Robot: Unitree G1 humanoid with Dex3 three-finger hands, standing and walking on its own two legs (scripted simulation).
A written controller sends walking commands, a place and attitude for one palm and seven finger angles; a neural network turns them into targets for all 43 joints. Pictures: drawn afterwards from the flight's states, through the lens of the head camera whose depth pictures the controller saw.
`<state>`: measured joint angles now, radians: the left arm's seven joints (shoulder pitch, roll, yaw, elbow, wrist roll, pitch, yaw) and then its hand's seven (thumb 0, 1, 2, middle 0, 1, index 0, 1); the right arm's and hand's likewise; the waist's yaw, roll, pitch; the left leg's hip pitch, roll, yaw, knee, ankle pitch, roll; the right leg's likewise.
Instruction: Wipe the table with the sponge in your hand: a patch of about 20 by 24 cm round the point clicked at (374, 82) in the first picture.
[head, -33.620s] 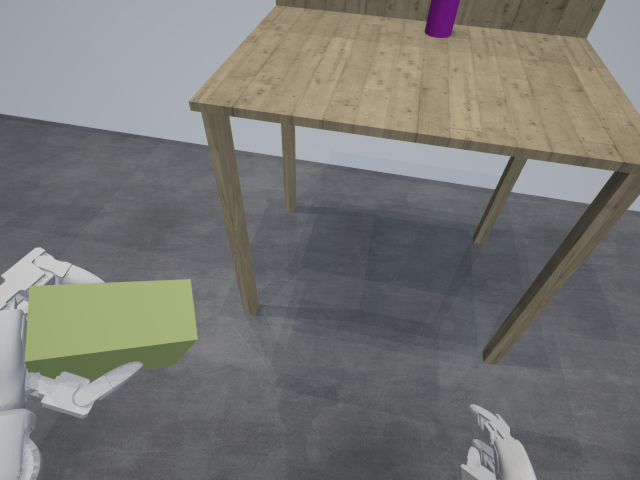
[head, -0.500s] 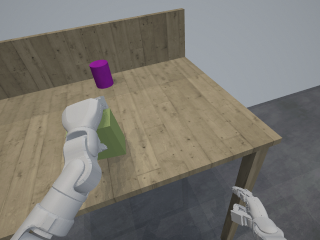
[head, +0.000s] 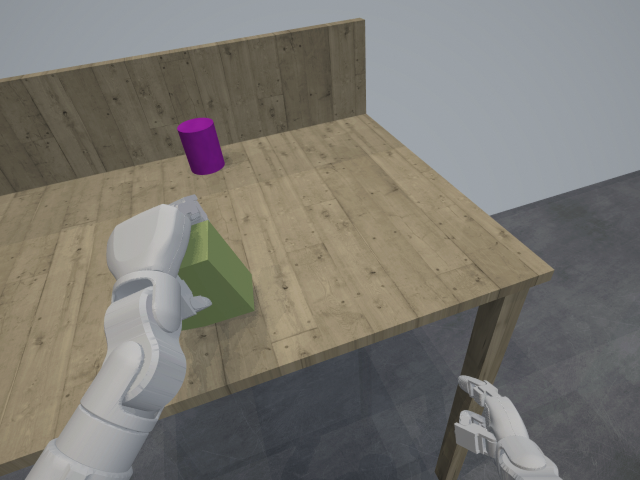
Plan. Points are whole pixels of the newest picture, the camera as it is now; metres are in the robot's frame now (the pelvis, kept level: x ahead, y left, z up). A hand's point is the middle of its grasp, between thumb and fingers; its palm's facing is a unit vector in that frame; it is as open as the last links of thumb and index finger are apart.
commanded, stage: slide back across to the middle lane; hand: left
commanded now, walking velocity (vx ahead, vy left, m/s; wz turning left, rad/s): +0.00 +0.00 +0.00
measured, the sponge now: (202, 288) +0.31 +0.20 +0.12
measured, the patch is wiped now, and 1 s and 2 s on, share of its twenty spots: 1.00 1.00 1.00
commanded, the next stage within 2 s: wipe forward along the middle lane in 0.44 s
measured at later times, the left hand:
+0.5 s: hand (118, 279) +0.26 +0.26 +0.18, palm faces +0.25 -0.19 -0.95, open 10.2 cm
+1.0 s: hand (118, 265) +0.30 +0.29 +0.17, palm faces +0.07 -0.06 -1.00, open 10.2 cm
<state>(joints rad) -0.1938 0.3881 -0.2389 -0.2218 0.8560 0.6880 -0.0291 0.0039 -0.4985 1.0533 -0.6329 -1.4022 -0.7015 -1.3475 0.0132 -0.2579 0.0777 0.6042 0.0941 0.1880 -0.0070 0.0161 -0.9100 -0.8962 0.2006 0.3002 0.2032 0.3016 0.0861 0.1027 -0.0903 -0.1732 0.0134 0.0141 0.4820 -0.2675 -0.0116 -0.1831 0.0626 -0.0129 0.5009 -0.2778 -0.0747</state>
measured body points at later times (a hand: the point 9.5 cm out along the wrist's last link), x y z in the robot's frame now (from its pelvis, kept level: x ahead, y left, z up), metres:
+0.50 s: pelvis -0.01 +0.00 +0.00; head -0.05 -0.05 +0.45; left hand +0.25 +0.27 +0.24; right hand +0.25 -0.20 -0.07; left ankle +0.00 +0.13 -0.74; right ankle +0.00 -0.07 -0.74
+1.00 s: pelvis -0.02 +0.01 +0.00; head -0.05 -0.04 +0.45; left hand +0.29 +0.29 +0.23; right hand +0.22 -0.20 -0.08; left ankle +0.00 +0.13 -0.74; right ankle +0.00 -0.07 -0.74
